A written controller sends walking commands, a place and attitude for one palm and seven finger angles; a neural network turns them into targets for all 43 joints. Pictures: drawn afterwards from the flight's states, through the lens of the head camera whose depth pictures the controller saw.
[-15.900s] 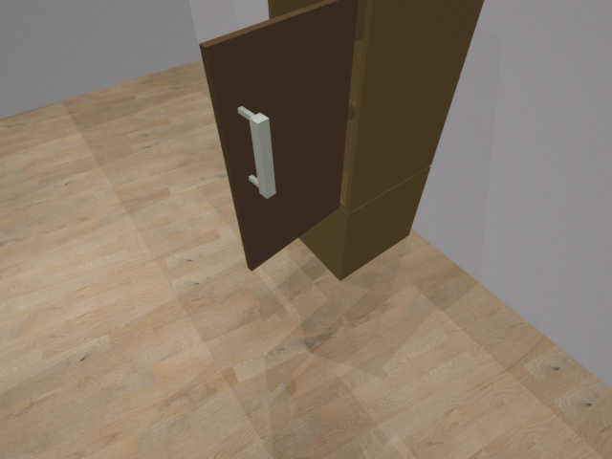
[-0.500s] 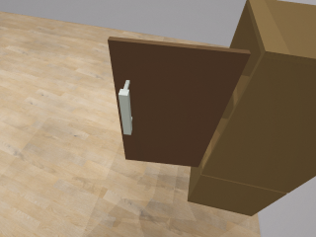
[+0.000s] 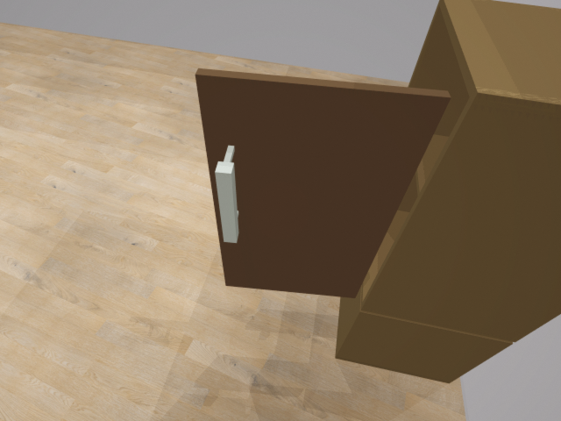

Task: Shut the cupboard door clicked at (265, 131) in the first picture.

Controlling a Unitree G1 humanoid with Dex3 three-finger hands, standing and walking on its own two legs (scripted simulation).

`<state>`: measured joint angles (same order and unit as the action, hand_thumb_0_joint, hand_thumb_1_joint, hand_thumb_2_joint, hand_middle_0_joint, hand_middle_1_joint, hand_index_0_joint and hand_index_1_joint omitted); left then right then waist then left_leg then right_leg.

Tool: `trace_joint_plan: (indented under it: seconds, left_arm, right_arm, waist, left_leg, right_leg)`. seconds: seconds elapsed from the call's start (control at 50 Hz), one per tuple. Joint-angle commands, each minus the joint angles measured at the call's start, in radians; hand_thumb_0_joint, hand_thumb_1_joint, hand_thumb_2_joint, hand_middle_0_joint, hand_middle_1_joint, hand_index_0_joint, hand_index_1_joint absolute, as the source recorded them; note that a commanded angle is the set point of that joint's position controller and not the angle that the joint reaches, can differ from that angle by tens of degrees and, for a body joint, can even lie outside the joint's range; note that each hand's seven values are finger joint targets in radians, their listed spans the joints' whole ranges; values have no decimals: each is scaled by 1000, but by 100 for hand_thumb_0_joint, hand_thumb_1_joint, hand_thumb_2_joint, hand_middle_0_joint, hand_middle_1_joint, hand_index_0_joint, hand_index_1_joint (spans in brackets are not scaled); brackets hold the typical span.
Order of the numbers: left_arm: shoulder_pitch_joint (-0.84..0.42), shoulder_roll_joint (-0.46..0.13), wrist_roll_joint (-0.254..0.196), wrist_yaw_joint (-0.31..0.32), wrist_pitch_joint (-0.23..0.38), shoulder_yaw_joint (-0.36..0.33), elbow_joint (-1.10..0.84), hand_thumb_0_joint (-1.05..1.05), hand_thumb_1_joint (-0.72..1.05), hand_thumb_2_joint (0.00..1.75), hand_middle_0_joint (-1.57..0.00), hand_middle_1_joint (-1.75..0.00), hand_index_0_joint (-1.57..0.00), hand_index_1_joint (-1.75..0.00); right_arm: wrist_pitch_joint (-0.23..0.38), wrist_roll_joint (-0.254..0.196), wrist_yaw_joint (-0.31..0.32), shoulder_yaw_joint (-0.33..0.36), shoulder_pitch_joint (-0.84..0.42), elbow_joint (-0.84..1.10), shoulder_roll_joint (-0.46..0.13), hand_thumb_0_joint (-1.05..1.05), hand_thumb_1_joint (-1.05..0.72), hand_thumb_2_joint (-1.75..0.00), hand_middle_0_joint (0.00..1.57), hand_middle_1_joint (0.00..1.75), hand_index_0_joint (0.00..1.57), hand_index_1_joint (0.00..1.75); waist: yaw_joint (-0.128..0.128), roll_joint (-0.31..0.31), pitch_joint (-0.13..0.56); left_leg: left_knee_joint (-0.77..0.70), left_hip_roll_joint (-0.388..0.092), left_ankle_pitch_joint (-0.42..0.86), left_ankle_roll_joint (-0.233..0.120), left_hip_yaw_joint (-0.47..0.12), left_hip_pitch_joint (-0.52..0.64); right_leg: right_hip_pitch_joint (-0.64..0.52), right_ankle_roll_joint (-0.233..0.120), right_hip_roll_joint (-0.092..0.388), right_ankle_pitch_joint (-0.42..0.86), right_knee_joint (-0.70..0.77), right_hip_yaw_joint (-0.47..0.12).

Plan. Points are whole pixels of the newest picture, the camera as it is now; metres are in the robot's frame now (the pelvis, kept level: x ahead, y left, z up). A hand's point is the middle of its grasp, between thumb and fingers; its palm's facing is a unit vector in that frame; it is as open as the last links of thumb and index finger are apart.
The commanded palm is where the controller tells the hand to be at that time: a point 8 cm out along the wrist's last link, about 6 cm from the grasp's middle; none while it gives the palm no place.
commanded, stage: look again from close up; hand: left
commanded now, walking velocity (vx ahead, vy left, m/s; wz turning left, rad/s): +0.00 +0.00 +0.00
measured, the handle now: (230, 196) +0.46 +0.12 +0.04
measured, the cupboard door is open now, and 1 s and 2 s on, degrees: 97 97 97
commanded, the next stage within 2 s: raise the hand and make a fist in 0.34 s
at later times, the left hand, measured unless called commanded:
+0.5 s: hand out of the picture +0.05 +0.18 -0.16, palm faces +0.13 -0.97 -0.20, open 7.4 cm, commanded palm +0.10 +0.22 -0.07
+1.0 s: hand (174, 415) +0.14 +0.15 -0.04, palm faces +0.08 -0.99 -0.07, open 5.5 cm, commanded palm +0.13 +0.20 -0.03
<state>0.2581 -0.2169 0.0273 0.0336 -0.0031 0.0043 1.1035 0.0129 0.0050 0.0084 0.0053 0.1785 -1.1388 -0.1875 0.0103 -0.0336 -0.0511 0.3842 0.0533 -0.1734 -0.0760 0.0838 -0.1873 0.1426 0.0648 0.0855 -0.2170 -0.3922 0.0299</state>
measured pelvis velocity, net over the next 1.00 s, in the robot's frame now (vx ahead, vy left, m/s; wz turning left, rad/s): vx -0.02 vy -0.06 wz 0.05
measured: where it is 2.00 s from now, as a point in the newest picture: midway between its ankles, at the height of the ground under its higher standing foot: outside the picture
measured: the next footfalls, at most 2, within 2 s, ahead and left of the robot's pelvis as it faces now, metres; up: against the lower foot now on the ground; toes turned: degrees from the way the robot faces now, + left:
none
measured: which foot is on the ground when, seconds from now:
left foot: down 0.00-1.00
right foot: down 0.00-1.00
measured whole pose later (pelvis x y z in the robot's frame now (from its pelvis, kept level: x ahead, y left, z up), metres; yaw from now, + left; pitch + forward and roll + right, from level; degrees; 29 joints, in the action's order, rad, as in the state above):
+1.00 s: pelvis -0.02 -0.06 -0.10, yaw +3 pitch +12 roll -2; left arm 0.53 -0.24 -0.32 -0.36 0.49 -0.20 -0.06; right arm 0.30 -0.04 0.07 0.03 0.17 -0.54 -0.26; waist 0.07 0.02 0.14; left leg 1.22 -0.03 -0.51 0.02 -0.05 -0.92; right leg 0.84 -0.06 -0.01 -0.56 -1.19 0.14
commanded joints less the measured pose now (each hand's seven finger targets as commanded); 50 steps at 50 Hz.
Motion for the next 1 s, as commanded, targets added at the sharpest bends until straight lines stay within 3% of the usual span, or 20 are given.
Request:
trace_joint_plan:
  seconds: [0.0,0.12,0.4,0.42,0.44,0.46,0.48,0.5,0.52,0.54,0.56,0.58,0.6,0.62,0.66,0.72,0.78,0.86,0.92,0.98]
  left_arm:
    - [58,-110,-4,7,15,-17,-30,0,90,90,-20,-30,-20,-30]
    - [60,-99,-7,8,18,-17,-28,0,90,90,-20,-30,-20,-30]
    - [71,-74,-8,9,19,-17,-14,0,90,90,-20,-30,-20,-30]
    - [99,-61,5,44,34,0,-1,0,90,90,-20,-30,-20,-30]
    - [-745,-674,-114,45,296,-464,-1633,0,90,90,-20,-30,-20,-30]
    - [-79,-196,-136,36,232,-66,-1411,0,90,90,-22,-32,-22,-32]
    - [178,2,-188,44,99,-1,-1337,0,90,90,-24,-34,-24,-34]
    - [112,6,-178,53,78,-16,-1172,0,90,90,-25,-36,-25,-36]
    - [41,-2,-188,36,126,-47,-1155,0,90,90,-27,-38,-27,-38]
    - [77,-48,-192,6,187,-127,-1023,0,90,90,-29,-40,-29,-40]
    - [189,-26,-213,-39,264,-153,-920,0,90,90,-31,-42,-31,-42]
    - [297,-50,-234,-103,349,-214,-826,0,90,90,-33,-44,-33,-44]
    - [348,15,-267,-180,443,-172,-796,0,90,90,-35,-46,-35,-46]
    - [357,10,-293,-261,537,-186,-798,0,90,90,-36,-48,-36,-48]
    - [315,-61,-327,-420,689,-217,-837,0,90,90,-40,-52,-40,-52]
    - [283,-170,-392,-513,641,-320,-968,0,90,90,-46,-58,-46,-58]
    - [190,-222,-444,-469,567,-367,-1242,0,90,90,-51,-64,-51,-64]
    - [106,-190,-383,-374,588,-274,-1500,0,90,90,-58,-72,-58,-72]
    - [77,-173,-365,-391,587,-231,-1444,0,90,90,-64,-78,-64,-78]
    - [122,-186,-373,-436,510,-247,-1346,0,90,90,-69,-84,-69,-84]
  right_arm:
    - [13,-1,5,32,27,40,-148,0,-90,-90,20,30,20,30]
    - [16,-2,8,28,42,32,-136,0,-90,-90,20,30,20,30]
    - [13,-1,10,23,75,14,-107,0,-90,-90,20,30,20,30]
    - [23,-4,6,8,62,91,-121,0,-90,-90,20,30,20,30]
    - [191,-6,92,56,155,426,-319,0,-90,-90,20,30,20,30]
    - [271,-58,99,-2,65,436,-179,0,-90,-90,20,30,20,30]
    - [320,-40,81,-10,35,432,-165,0,-90,-90,20,30,20,30]
    - [343,-49,58,0,41,387,-151,0,-90,-90,20,30,20,30]
    - [352,-35,39,26,41,436,-178,0,-90,-90,20,30,20,30]
    - [357,-29,28,41,29,459,-199,0,-90,-90,20,30,20,30]
    - [356,-17,18,45,7,496,-195,0,-90,-90,20,30,20,30]
    - [354,-24,5,58,-7,533,-191,0,-90,-90,20,30,20,30]
    - [355,-17,-9,62,-23,562,-178,0,-90,-90,20,30,20,30]
    - [353,-16,-17,75,-35,590,-183,0,-90,-90,20,30,20,30]
    - [359,-21,-30,90,-60,657,-200,0,-90,-90,20,30,20,30]
    - [347,-56,-19,92,-101,777,-210,0,-90,-90,20,30,20,30]
    - [339,-63,19,85,-85,823,-190,0,-90,-90,20,30,20,30]
    - [341,-51,49,75,-15,777,-168,0,-90,-90,20,30,20,30]
    - [338,-51,71,68,7,724,-170,0,-90,-90,20,30,20,30]
    - [327,-64,82,62,-5,717,-169,0,-90,-90,20,30,20,30]
  waist:
    - [-4,30,5]
    - [-8,37,26]
    - [-10,30,6]
    - [-9,43,-19]
    - [-180,49,390]
    - [-20,384,561]
    - [-20,393,424]
    - [-58,213,145]
    - [-76,162,-8]
    - [-75,64,-60]
    - [-45,-49,-59]
    - [5,-66,-22]
    - [20,-179,19]
    - [32,-233,65]
    - [30,-150,144]
    - [65,9,266]
    - [56,83,352]
    - [-15,136,367]
    - [-57,107,314]
    - [-35,90,310]
  left_leg:
    - [-121,-158,-19,48,-173,1]
    - [-100,-158,65,48,-159,32]
    - [-97,-151,50,52,-148,28]
    - [56,-172,206,68,-133,-24]
    - [39,-111,271,68,-185,317]
    - [32,-135,421,113,-158,430]
    - [-26,-139,389,159,-194,305]
    - [-21,-126,178,136,-194,83]
    - [20,-96,-78,118,-199,-57]
    - [82,-70,-224,103,-196,-194]
    - [152,-51,-269,96,-184,-300]
    - [224,-32,-247,102,-154,-364]
    - [303,-28,-252,106,-134,-437]
    - [387,-26,-254,103,-113,-501]
    - [519,-20,-271,97,-93,-609]
    - [558,-11,-346,75,-84,-650]
    - [613,-23,-342,58,-91,-657]
    - [673,-50,-208,36,-111,-586]
    - [706,-62,-177,34,-127,-616]
    - [698,-59,-171,35,-125,-635]
  right_leg:
    - [37,-60,44,34,53,-49]
    - [31,-62,47,66,55,-52]
    - [37,-64,45,52,71,-57]
    - [60,-72,44,108,27,-61]
    - [71,-73,-79,223,-111,43]
    - [142,-92,-108,28,-173,73]
    - [162,-93,-114,-67,-237,75]
    - [259,-80,-91,-123,-236,64]
    - [300,-86,-88,-113,-172,79]
    - [360,-89,-84,-127,-143,89]
    - [421,-93,-90,-200,-184,97]
    - [434,-105,-91,-237,-227,84]
    - [496,-102,-89,-300,-294,82]
    - [550,-102,-88,-344,-353,58]
    - [601,-109,-69,-383,-439,-21]
    - [597,-105,-64,-472,-473,-95]
    - [582,-91,-65,-520,-460,-155]
    - [617,-86,-83,-311,-490,-128]
    - [649,-77,-90,-211,-512,-116]
    - [599,-63,-82,-209,-478,-140]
